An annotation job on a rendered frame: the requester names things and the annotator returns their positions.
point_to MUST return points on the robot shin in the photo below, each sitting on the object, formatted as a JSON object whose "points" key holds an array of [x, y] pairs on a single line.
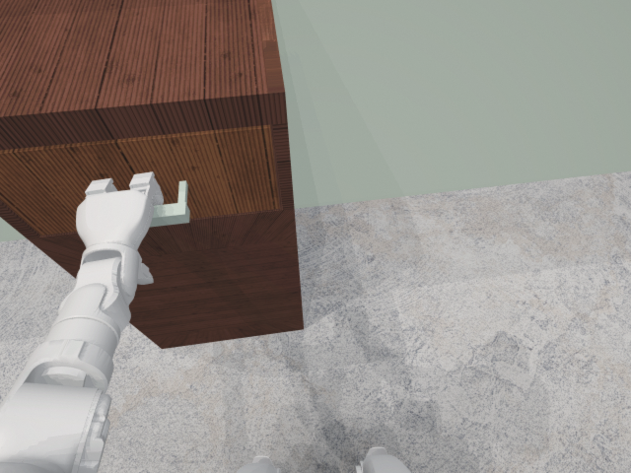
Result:
{"points": [[375, 451], [262, 459]]}

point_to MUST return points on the cabinet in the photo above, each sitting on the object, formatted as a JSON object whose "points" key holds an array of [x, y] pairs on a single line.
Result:
{"points": [[75, 71]]}

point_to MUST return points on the drawer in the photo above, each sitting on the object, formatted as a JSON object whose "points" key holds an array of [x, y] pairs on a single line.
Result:
{"points": [[228, 171]]}

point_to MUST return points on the handle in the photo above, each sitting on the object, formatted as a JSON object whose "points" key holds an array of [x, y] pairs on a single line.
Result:
{"points": [[172, 214]]}

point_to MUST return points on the robot right shin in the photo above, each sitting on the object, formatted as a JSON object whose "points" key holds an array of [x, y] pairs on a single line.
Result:
{"points": [[375, 451]]}

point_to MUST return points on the robot left forearm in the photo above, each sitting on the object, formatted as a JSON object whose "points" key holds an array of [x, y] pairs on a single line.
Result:
{"points": [[79, 348]]}

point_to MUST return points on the robot left shin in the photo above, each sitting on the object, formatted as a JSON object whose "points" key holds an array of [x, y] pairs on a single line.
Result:
{"points": [[262, 459]]}

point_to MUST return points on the robot left upper arm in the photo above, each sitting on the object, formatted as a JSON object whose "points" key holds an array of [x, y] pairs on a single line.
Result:
{"points": [[49, 428]]}

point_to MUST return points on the robot left hand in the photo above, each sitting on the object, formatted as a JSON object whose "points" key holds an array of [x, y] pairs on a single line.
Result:
{"points": [[124, 217]]}

